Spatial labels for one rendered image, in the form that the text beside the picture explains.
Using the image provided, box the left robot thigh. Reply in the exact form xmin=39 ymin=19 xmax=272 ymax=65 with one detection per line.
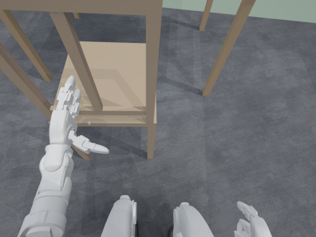
xmin=101 ymin=199 xmax=137 ymax=237

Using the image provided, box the robot left hand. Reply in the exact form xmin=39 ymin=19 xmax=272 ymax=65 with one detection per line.
xmin=49 ymin=76 xmax=109 ymax=154

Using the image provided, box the chair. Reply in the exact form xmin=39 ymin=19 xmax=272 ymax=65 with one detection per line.
xmin=0 ymin=0 xmax=163 ymax=160

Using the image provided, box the right robot shin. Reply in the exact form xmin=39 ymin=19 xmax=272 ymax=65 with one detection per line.
xmin=173 ymin=202 xmax=189 ymax=237

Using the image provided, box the robot right hand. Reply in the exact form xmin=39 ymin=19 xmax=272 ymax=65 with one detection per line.
xmin=234 ymin=201 xmax=272 ymax=237

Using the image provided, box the left robot forearm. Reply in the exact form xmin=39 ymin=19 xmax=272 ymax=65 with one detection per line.
xmin=17 ymin=143 xmax=74 ymax=237

